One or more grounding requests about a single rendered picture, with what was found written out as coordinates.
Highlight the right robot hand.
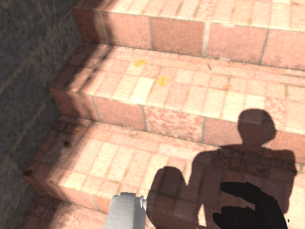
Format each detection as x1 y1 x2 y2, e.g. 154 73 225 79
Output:
213 181 290 229

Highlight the robot left thigh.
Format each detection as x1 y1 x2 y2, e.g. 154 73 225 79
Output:
103 192 148 229

